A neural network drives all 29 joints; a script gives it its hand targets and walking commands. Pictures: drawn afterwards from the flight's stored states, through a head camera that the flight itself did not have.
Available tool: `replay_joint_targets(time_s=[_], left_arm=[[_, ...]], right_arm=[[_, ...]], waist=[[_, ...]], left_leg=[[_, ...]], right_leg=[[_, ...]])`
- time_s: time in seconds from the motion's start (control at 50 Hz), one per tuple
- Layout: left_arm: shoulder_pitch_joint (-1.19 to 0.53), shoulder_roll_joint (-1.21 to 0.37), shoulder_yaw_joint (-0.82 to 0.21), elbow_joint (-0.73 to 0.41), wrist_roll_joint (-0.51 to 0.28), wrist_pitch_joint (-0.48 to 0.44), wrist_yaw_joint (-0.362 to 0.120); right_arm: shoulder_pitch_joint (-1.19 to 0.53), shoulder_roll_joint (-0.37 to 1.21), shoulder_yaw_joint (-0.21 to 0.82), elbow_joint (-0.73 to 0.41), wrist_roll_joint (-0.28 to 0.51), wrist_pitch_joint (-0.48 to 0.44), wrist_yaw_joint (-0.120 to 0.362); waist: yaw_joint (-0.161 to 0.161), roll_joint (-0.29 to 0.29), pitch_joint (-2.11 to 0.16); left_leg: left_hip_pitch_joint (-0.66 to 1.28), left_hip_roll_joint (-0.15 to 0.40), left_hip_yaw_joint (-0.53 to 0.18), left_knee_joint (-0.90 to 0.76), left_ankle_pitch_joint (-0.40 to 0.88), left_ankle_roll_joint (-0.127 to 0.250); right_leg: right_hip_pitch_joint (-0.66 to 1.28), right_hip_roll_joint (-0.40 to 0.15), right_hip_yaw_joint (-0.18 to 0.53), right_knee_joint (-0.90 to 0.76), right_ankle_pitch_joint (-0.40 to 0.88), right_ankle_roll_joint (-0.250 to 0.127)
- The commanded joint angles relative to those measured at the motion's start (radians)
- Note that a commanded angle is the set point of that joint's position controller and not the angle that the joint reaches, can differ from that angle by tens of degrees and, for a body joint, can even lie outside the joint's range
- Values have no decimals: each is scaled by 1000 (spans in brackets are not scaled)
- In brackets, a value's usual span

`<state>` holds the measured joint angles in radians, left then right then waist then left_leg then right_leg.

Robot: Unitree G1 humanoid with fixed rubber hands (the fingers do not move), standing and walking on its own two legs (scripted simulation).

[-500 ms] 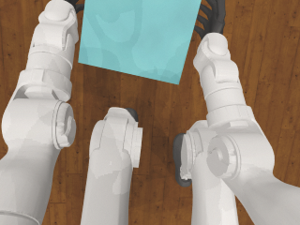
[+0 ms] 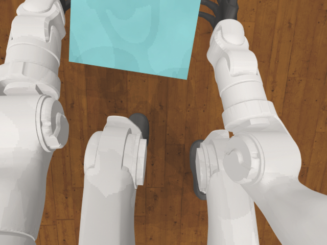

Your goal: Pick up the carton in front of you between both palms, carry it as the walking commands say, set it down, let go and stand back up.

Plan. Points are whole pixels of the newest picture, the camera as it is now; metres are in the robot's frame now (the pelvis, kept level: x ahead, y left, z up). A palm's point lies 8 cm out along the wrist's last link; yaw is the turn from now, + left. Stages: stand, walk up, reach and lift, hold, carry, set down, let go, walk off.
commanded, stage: set down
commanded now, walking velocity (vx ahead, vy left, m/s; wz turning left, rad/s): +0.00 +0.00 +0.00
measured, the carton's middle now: (140, 26) +0.51 +0.16 -0.25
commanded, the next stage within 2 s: let go in 1.82 s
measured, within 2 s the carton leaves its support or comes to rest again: neither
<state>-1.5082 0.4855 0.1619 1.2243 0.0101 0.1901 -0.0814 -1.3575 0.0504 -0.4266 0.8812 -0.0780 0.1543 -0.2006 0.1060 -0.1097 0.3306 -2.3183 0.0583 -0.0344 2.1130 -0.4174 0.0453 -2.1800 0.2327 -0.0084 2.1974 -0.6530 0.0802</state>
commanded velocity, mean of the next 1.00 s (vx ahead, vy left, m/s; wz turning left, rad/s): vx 0.00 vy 0.00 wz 0.00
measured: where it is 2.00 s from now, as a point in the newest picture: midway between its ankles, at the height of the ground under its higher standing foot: (169, 167)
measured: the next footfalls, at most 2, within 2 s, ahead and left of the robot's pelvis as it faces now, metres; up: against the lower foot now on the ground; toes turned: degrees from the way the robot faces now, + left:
none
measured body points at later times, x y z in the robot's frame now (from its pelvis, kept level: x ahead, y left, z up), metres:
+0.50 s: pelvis +0.01 +0.00 +0.00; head +0.36 +0.08 +0.26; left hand +0.51 +0.31 -0.18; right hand +0.54 +0.00 -0.18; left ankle +0.15 +0.12 -0.34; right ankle +0.10 -0.11 -0.34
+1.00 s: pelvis -0.01 +0.00 +0.03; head +0.34 +0.11 +0.30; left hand +0.50 +0.36 -0.11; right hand +0.54 -0.01 -0.11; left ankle +0.15 +0.12 -0.34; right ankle +0.10 -0.11 -0.34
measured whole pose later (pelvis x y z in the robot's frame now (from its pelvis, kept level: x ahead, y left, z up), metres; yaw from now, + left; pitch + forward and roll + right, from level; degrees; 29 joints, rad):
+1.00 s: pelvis -0.01 +0.00 +0.03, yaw +2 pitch +31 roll -6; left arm -1.40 0.59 0.14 1.02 -0.15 0.14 -0.11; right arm -1.28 -0.08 -0.21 0.75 0.09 0.20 -0.26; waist 0.08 -0.08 0.40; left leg -2.18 0.00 -0.05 2.03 -0.40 0.04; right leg -2.01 0.17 -0.02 2.11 -0.67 0.07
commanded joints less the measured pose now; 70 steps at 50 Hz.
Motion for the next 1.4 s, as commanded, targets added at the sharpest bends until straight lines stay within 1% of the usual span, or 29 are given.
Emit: replay_joint_targets(time_s=[0.0, 0.08, 0.1, 0.14, 0.16, 0.2, 0.3, 0.38, 0.4, 0.42, 0.44, 0.48, 0.5, 0.52, 0.56, 0.62, 0.68, 0.74, 0.8, 0.86, 0.9, 0.98, 1.04, 1.1, 1.16, 1.22, 1.28, 1.32, 1.38], left_arm=[[-321, -752, -124, -71, -57, -25, -233], [-288, -725, -109, -53, -43, -26, -233], [-283, -709, -100, -34, -35, -27, -228], [-261, -707, -99, -33, -30, -27, -230], [-255, -684, -91, -21, -21, -34, -218], [-240, -684, -86, -12, -15, -33, -219], [-220, -601, -52, 17, 10, -36, -211], [-193, -477, 0, 57, 22, -54, -188], [-174, -410, 19, 71, 22, -64, -174], [-137, -293, 47, 87, 20, -79, -151], [-91, -150, 72, 100, 16, -100, -119], [-5, 123, 93, 117, -17, -151, -44], [-26, 168, 85, 97, -51, -177, -17], [-62, 203, 79, 74, -84, -201, 1], [-107, 228, 49, 43, -146, -231, 8], [-188, 271, 12, -64, -207, -242, -5], [-210, 323, 1, -129, -227, -226, -13], [-194, 353, 14, -162, -218, -195, -18], [-172, 353, 20, -200, -199, -157, -23], [-163, 323, 10, -279, -182, -113, -26], [-152, 292, 0, -312, -172, -81, -27], [-119, 227, -3, -306, -133, -42, -31], [-96, 191, 4, -307, -107, -47, -35], [-60, 176, 22, -297, -87, -56, -38], [-17, 177, 50, -292, -67, -61, -39], [21, 190, 82, -311, -50, -61, -42], [49, 205, 108, -357, -44, -55, -47], [62, 212, 117, -394, -47, -48, -54], [78, 211, 116, -442, -57, -33, -67]], right_arm=[[-456, 647, 307, 22, 16, 6, 201], [-408, 627, 293, 44, -2, 7, 204], [-392, 613, 283, 49, -14, 3, 195], [-374, 604, 278, 62, -18, 4, 203], [-353, 590, 270, 78, -28, 1, 198], [-340, 580, 262, 84, -34, -1, 202], [-285, 508, 218, 117, -61, 3, 196], [-251, 403, 183, 133, -69, -2, 177], [-234, 345, 173, 134, -67, -7, 163], [-200, 241, 157, 130, -64, -14, 140], [-160, 111, 146, 124, -53, -24, 109], [-106, -145, 151, 91, 12, -57, 37], [-135, -189, 170, 78, 54, -72, 15], [-169, -205, 197, 73, 97, -84, 5], [-215, -218, 254, 39, 174, -101, 1], [-264, -208, 324, -41, 243, -98, 6], [-265, -217, 361, -87, 296, -76, 6], [-244, -239, 354, -128, 303, -53, -8], [-221, -247, 327, -187, 274, -29, -31], [-192, -237, 288, -257, 229, -3, -56], [-166, -236, 245, -274, 193, 18, -69], [-112, -229, 152, -224, 121, 45, -65], [-82, -209, 122, -194, 99, 37, -48], [-50, -188, 117, -175, 93, 27, -33], [-19, -164, 129, -186, 98, 23, -23], [12, -143, 149, -232, 107, 26, -20], [44, -131, 167, -304, 109, 35, -24], [65, -129, 174, -356, 105, 43, -29], [98, -129, 176, -418, 95, 57, -36]], waist=[[68, -19, -922], [64, -30, -894], [62, -30, -880], [59, -26, -864], [54, -27, -852], [56, -26, -834], [47, -24, -773], [41, -17, -753], [39, -12, -755], [35, -3, -763], [33, 8, -777], [39, 37, -806], [46, 43, -825], [54, 40, -850], [59, 30, -908], [63, 9, -961], [86, 45, -1022], [97, 88, -1098], [86, 130, -1187], [49, 188, -1293], [17, 224, -1305], [-42, 257, -1164], [-62, 263, -1127], [-59, 254, -1143], [-37, 238, -1181], [-10, 220, -1239], [6, 207, -1311], [7, 202, -1356], [-5, 206, -1399]], left_leg=[[679, -86, -20, -133, 159, 19], [661, -86, -27, -131, 167, 23], [644, -84, -31, -131, 165, 21], [651, -86, -34, -131, 175, 23], [645, -83, -37, -131, 175, 21], [639, -87, -43, -131, 185, 25], [585, -80, -45, -138, 113, 24], [581, -70, -38, -137, 84, 18], [592, -66, -36, -136, 85, 15], [610, -61, -34, -133, 89, 10], [632, -54, -34, -131, 98, 6], [674, -40, -45, -125, 141, -3], [690, -35, -53, -119, 183, -5], [704, -30, -60, -110, 231, -4], [735, -19, -68, -95, 312, -1], [762, -8, -68, -83, 335, 4], [855, -3, -53, -86, 325, -1], [984, -6, -37, -101, 303, -9], [1123, -13, -20, -131, 276, -14], [1267, -24, -7, -179, 247, -25], [1301, -32, -7, -224, 200, -33], [1198, -41, -21, -317, 85, -46], [1139, -47, -19, -359, 97, -50], [1121, -53, -12, -396, 133, -50], [1135, -60, -4, -437, 163, -49], [1184, -67, 4, -477, 206, -46], [1263, -74, 13, -517, 265, -42], [1328, -79, 17, -545, 307, -40], [1425, -86, 17, -591, 361, -39]], right_leg=[[145, -2, -64, -211, 111, -48], [130, -5, -63, -209, 118, -47], [126, -8, -61, -209, 120, -45], [115, -7, -61, -205, 125, -47], [101, -9, -60, -203, 126, -44], [94, -9, -58, -202, 129, -46], [97, -19, -54, -206, 103, -42], [130, -31, -53, -208, 97, -25], [146, -36, -54, -208, 99, -20], [165, -44, -56, -208, 102, -15], [184, -53, -56, -208, 107, -11], [197, -73, -58, -206, 129, -3], [194, -78, -55, -197, 151, -2], [202, -81, -49, -186, 178, 0], [241, -89, -41, -172, 226, 2], [285, -98, -36, -163, 242, 4], [311, -102, -44, -163, 205, 6], [307, -100, -70, -175, 141, 6], [298, -90, -101, -202, 92, 1], [299, -79, -128, -244, 65, -8], [287, -76, -139, -281, 46, -15], [232, -81, -139, -349, 18, -16], [227, -80, -132, -389, 47, -12], [250, -79, -125, -431, 76, -7], [281, -76, -117, -478, 94, -2], [318, -74, -111, -526, 112, 4], [360, -72, -108, -578, 135, 8], [389, -71, -107, -615, 152, 9], [421, -73, -106, -673, 172, 9]])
